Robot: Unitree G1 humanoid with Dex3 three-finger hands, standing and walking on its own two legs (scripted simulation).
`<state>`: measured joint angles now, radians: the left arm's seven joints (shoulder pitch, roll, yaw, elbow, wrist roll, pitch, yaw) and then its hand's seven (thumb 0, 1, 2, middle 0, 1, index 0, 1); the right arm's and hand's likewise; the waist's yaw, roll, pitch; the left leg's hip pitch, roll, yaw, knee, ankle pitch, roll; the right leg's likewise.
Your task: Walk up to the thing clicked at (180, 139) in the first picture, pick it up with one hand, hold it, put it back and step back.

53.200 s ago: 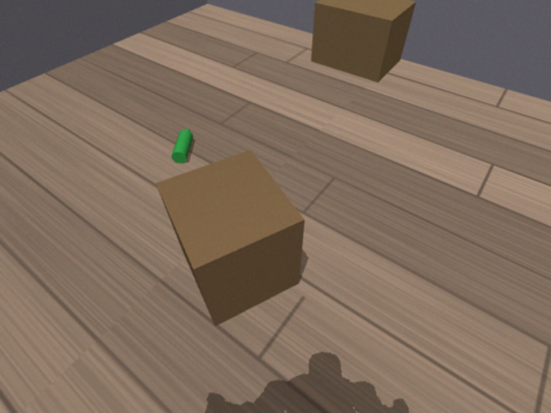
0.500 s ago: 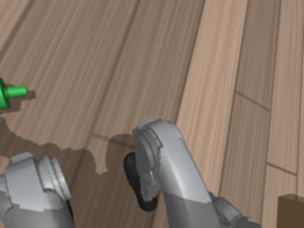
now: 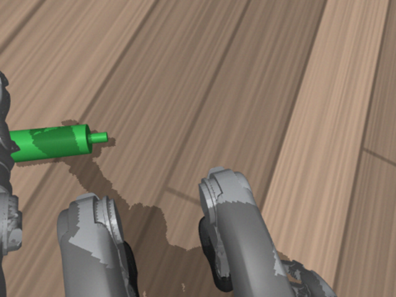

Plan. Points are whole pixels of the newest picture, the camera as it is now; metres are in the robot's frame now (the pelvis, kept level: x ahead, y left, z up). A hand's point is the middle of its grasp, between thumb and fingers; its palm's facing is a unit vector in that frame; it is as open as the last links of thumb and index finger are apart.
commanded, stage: withdraw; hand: left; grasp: from above
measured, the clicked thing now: (58, 142) +0.48 +0.28 -0.30
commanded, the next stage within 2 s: home in 0.44 s
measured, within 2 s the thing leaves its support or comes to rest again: neither
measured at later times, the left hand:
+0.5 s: hand (19, 143) +0.44 +0.31 -0.16, palm faces -0.48 -0.07 -0.87, open 14.0 cm
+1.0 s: hand out of the picture +0.42 +0.30 -0.06, palm faces -0.32 -0.45 -0.83, open 9.8 cm
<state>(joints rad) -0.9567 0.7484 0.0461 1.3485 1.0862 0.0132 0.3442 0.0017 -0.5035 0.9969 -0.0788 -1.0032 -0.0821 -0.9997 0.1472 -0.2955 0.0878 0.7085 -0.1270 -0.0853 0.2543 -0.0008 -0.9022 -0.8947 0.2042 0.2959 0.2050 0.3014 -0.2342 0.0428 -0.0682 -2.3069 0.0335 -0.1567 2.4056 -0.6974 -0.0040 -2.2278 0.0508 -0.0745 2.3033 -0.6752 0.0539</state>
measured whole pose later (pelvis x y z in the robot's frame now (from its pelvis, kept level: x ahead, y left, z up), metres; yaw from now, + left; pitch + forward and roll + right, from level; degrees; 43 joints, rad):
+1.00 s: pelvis +0.01 +0.00 +0.07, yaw +3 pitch +36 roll -7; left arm -0.66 0.60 0.10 0.90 0.74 0.02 0.09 0.00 0.36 0.91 -0.23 -0.50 -0.22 -0.51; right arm 0.21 -0.27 0.03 0.67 -0.04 0.01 0.14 0.00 -0.89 -0.89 0.21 0.30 0.21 0.30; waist -0.16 0.07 -0.15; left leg -2.13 0.02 -0.11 2.19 -0.70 0.00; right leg -2.06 0.02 -0.05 2.12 -0.70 0.04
